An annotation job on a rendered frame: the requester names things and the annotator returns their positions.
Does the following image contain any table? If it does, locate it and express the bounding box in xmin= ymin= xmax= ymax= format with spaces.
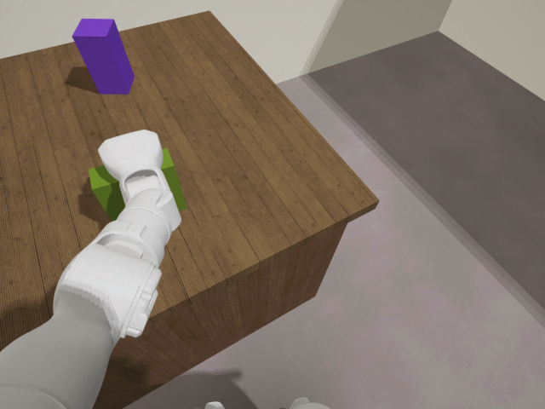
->
xmin=0 ymin=11 xmax=380 ymax=409

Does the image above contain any sponge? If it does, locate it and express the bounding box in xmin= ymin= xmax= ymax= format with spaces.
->
xmin=89 ymin=148 xmax=187 ymax=222

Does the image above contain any robot left upper arm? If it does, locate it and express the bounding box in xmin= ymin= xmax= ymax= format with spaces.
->
xmin=0 ymin=244 xmax=162 ymax=409

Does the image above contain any robot left hand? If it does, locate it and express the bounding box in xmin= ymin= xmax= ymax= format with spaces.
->
xmin=98 ymin=130 xmax=164 ymax=181

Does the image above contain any left robot forearm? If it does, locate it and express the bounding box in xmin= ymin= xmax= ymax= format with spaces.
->
xmin=53 ymin=164 xmax=181 ymax=313

